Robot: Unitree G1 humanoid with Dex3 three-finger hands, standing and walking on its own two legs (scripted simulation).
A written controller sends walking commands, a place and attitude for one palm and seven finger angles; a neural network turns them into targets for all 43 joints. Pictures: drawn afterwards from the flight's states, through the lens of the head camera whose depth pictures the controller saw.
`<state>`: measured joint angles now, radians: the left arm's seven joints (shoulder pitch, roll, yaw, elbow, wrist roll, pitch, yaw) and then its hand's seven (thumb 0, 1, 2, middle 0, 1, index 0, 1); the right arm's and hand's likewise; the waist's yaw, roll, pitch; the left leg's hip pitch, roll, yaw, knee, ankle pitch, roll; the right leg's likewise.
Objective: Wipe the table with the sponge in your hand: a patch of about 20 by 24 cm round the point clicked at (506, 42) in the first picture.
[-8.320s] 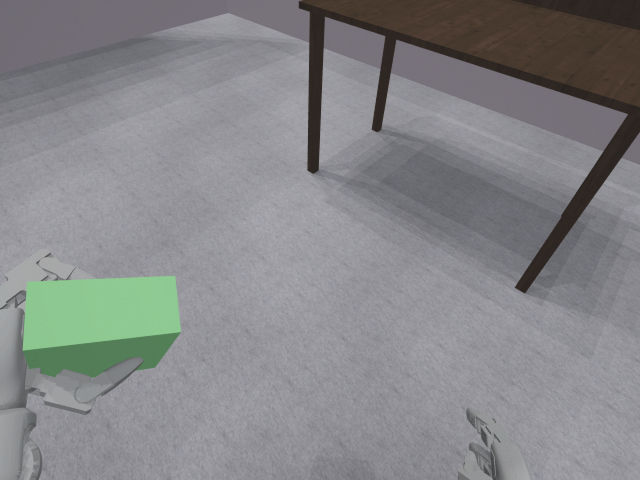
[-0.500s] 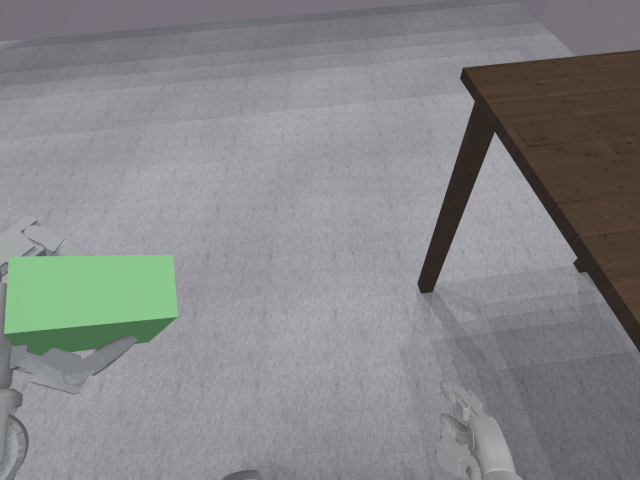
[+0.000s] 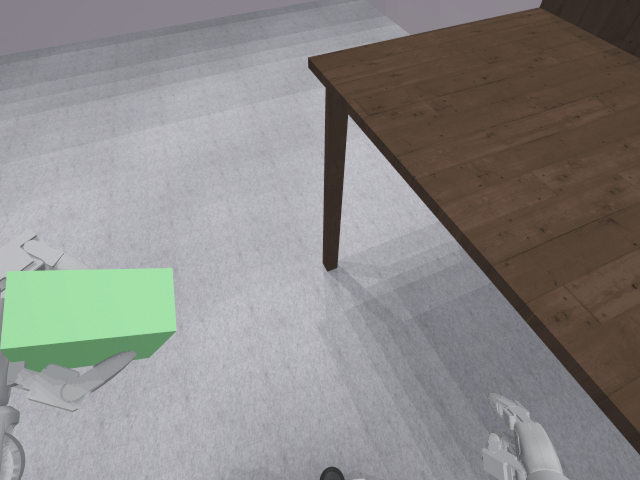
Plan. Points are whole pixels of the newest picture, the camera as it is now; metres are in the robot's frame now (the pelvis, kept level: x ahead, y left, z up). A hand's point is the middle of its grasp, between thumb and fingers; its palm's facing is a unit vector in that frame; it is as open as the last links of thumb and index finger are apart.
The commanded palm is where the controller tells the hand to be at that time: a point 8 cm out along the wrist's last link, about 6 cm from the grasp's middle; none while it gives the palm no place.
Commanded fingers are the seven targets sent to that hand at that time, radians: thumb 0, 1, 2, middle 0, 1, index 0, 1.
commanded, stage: turn to face it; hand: left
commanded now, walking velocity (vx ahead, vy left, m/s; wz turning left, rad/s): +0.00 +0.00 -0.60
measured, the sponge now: (115, 322) +0.22 +0.21 +0.15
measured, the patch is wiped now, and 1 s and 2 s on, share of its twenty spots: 0.00 0.00 0.00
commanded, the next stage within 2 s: none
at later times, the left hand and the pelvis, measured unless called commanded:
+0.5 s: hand (248, 324) +0.22 +0.08 +0.18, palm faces +0.03 -0.81 -0.58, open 9.9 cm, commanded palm +0.18 +0.15 +0.18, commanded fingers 0.00 0.10 1.30 -1.20 -1.60 -1.20 -1.60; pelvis -0.06 -0.06 +0.00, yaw -18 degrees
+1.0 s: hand (358, 370) +0.20 -0.01 +0.16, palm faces -0.13 -0.87 -0.48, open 9.9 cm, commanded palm +0.16 +0.06 +0.18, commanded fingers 0.00 0.10 1.30 -1.20 -1.60 -1.20 -1.60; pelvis -0.13 -0.07 -0.02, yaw -35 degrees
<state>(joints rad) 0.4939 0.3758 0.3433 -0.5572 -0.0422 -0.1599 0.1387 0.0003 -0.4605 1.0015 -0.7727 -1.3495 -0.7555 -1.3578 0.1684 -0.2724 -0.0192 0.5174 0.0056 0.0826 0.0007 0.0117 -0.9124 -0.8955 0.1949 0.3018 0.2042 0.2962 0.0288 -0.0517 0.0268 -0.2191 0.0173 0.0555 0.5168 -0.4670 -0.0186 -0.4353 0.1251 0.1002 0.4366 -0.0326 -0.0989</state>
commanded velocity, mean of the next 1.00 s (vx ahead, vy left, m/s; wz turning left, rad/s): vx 0.00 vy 0.00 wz -0.60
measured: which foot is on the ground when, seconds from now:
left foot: down 0.00-0.24, up 0.26-0.68, down 0.70-0.96, up 0.98-1.00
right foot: down 0.00-0.02, up 0.04-0.22, down 0.24-0.72, up 0.74-0.92, down 0.94-1.00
